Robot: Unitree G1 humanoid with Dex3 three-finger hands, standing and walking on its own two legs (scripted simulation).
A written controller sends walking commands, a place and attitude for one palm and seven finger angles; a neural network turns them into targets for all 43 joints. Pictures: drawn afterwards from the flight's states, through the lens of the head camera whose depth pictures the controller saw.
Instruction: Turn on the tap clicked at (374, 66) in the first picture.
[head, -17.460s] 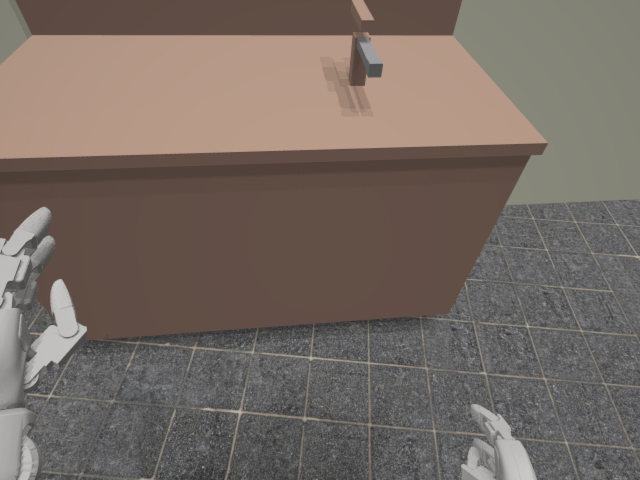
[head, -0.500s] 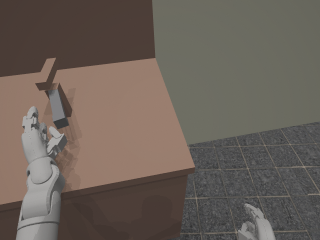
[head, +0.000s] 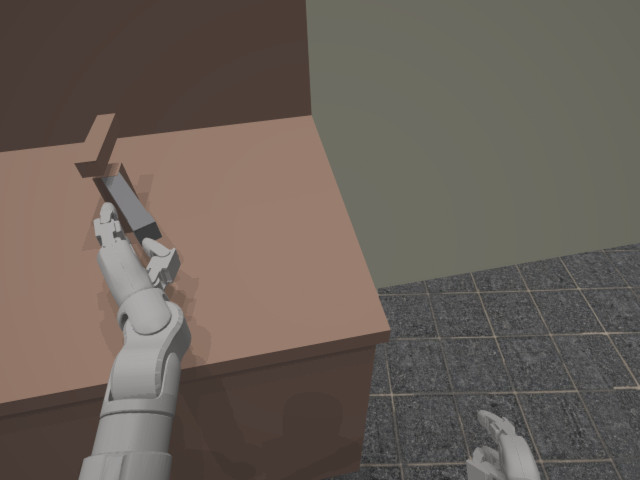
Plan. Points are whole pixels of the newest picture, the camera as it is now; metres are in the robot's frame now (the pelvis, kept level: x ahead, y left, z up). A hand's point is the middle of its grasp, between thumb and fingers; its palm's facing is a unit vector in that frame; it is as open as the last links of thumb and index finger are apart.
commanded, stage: push the lever round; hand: left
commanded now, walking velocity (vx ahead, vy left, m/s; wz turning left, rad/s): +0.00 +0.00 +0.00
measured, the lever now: (145, 229) +0.37 +0.27 +0.14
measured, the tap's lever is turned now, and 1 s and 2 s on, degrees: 27 52 86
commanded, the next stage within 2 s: lift the hand up off the lever in 1.34 s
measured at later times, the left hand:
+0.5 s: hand (205, 235) +0.38 +0.19 +0.13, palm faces +0.73 -0.68 -0.07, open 8.2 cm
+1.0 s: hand (222, 221) +0.40 +0.17 +0.13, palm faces +0.78 -0.61 -0.10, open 8.3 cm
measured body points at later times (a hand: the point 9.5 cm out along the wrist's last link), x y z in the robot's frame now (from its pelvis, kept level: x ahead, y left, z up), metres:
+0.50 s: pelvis +0.01 -0.01 +0.00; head +0.00 -0.04 +0.45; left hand +0.33 +0.22 +0.14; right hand +0.20 -0.24 -0.11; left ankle +0.00 +0.11 -0.74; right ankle +0.03 -0.07 -0.74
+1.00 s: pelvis +0.01 -0.02 +0.00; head +0.01 -0.04 +0.45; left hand +0.36 +0.20 +0.14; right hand +0.19 -0.25 -0.12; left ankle +0.00 +0.11 -0.74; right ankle +0.03 -0.07 -0.74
